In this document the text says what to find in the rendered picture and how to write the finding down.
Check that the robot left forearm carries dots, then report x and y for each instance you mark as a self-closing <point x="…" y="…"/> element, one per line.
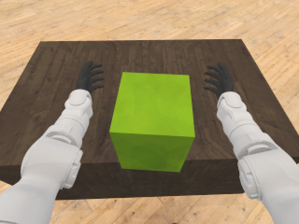
<point x="71" y="126"/>

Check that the robot right hand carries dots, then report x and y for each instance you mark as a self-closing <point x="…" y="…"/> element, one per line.
<point x="225" y="80"/>

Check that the right robot upper arm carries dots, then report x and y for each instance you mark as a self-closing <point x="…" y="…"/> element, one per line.
<point x="271" y="177"/>

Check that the robot right forearm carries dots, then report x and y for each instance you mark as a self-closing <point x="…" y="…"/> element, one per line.
<point x="242" y="131"/>

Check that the pedestal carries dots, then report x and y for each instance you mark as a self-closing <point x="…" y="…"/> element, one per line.
<point x="211" y="166"/>

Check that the robot left hand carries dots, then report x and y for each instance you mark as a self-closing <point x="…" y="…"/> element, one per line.
<point x="85" y="75"/>

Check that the carton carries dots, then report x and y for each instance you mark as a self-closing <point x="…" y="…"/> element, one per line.
<point x="152" y="126"/>

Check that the left robot upper arm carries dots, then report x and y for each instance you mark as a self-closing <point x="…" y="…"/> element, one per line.
<point x="53" y="165"/>

